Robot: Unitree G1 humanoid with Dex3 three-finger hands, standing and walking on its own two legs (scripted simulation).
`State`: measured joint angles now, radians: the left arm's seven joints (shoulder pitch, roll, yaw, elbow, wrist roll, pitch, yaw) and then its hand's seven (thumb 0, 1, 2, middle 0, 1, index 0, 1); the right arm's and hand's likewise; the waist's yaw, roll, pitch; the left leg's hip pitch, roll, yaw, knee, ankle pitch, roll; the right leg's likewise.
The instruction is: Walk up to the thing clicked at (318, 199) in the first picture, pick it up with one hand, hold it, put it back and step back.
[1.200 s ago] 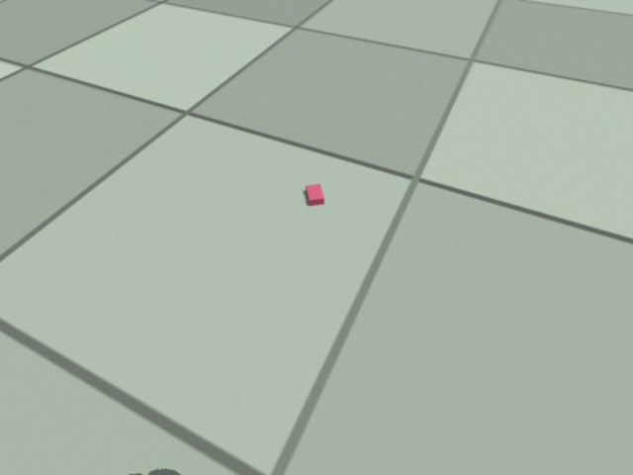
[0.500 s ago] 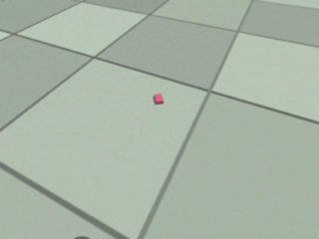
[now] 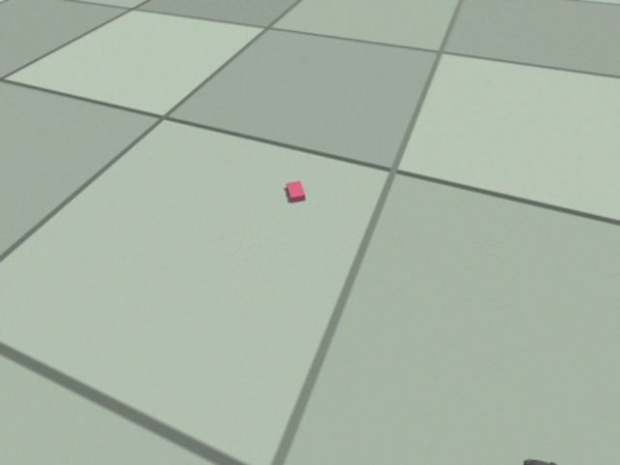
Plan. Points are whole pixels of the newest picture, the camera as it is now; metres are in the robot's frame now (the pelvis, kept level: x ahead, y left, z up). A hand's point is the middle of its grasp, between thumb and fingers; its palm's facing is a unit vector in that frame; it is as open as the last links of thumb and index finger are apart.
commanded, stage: walk up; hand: left
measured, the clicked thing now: (295, 191) +1.36 +0.16 -0.76
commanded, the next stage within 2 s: none
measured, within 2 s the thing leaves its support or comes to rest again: neither
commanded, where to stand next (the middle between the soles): +1.01 +0.45 m, yaw -71 degrees
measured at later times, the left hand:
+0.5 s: hand (114, 322) +0.35 +0.38 -0.12, palm faces -0.40 -0.76 -0.51, open 7.4 cm
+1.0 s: hand (148, 225) +0.63 +0.43 -0.18, palm faces -0.55 -0.63 -0.55, open 7.4 cm
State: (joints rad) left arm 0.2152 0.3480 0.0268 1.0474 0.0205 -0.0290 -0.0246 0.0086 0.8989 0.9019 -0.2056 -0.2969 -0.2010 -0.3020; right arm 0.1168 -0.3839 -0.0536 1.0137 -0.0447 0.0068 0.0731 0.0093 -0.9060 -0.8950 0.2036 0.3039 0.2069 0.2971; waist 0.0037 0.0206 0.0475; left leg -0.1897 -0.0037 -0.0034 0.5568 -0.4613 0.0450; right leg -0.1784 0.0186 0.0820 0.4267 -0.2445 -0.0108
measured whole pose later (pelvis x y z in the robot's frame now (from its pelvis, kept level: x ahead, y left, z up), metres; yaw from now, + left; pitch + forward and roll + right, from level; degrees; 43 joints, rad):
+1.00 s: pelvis +0.39 +0.21 -0.06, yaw -35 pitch -1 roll -1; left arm 0.34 0.48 0.05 0.86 0.04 -0.06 0.08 0.01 0.89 0.90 -0.21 -0.30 -0.21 -0.30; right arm 0.26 -0.50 -0.14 0.67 -0.07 0.03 0.13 0.01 -0.91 -0.90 0.20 0.30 0.20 0.30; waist -0.06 0.03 0.05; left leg -0.54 0.11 -0.02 0.89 -0.35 -0.05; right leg -0.38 -0.13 0.19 0.91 -0.52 -0.02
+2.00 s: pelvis +0.80 +0.40 -0.04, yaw -58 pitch -1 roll -1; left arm 0.31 0.43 0.04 0.81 0.00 -0.09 0.11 0.01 0.90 0.90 -0.21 -0.30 -0.21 -0.30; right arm 0.35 -0.42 -0.09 0.69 -0.07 0.10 0.06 0.01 -0.90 -0.90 0.20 0.30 0.21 0.30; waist -0.08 0.07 0.15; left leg -0.39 0.01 0.16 0.91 -0.46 0.05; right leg -0.45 0.02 -0.11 0.76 -0.29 -0.07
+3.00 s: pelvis +1.01 +0.53 -0.03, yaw -74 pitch -2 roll -1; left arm 0.06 0.37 0.04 0.91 0.02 -0.02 -0.01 0.01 0.90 0.90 -0.20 -0.30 -0.20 -0.30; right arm 0.28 -0.41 -0.04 0.90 0.00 -0.02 -0.02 0.01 -0.90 -0.90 0.20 0.30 0.21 0.30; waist -0.06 0.00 0.16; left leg -0.25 0.13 0.17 0.82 -0.48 0.00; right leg -0.34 0.02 -0.03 0.68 -0.30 -0.03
